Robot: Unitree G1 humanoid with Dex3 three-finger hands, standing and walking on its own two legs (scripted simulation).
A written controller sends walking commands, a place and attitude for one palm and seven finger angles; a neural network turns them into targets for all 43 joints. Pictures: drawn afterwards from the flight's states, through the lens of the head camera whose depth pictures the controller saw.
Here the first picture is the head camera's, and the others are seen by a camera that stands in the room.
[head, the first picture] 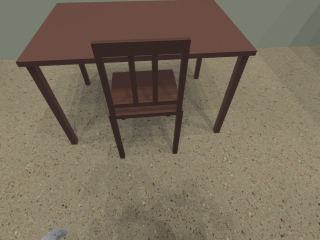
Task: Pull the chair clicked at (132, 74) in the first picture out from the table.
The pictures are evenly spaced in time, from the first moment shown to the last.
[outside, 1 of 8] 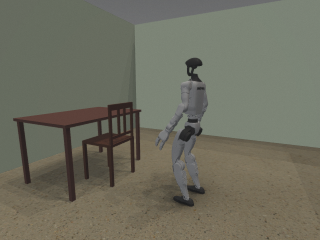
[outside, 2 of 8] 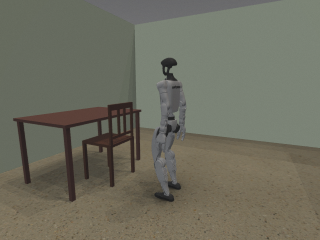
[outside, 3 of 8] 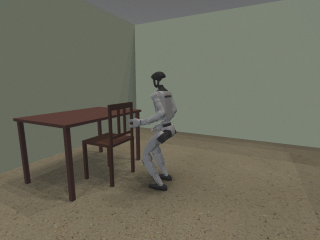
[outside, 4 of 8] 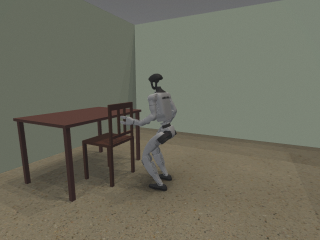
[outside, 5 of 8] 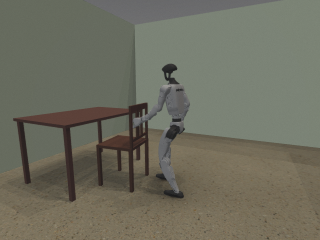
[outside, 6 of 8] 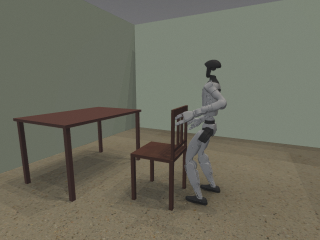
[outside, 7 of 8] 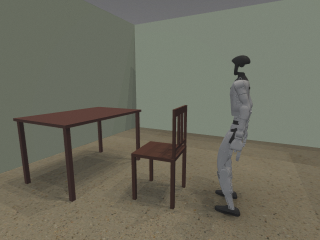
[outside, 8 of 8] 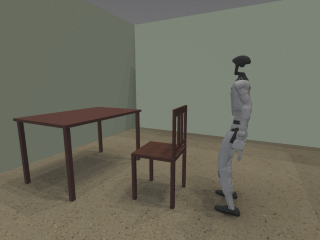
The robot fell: no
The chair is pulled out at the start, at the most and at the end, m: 0.00 0.73 0.71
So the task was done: yes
